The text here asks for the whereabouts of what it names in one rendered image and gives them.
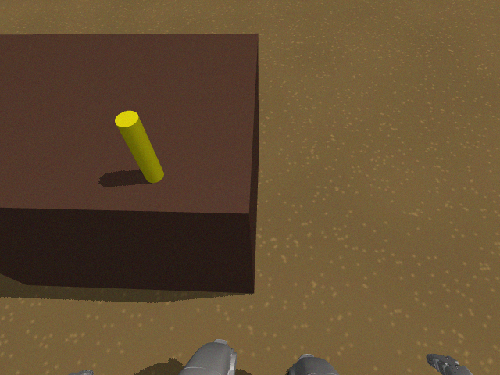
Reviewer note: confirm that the right robot hand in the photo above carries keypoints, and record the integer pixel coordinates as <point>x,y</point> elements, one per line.
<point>447,365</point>

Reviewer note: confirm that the can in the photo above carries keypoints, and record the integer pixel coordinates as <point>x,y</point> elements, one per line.
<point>133,132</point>

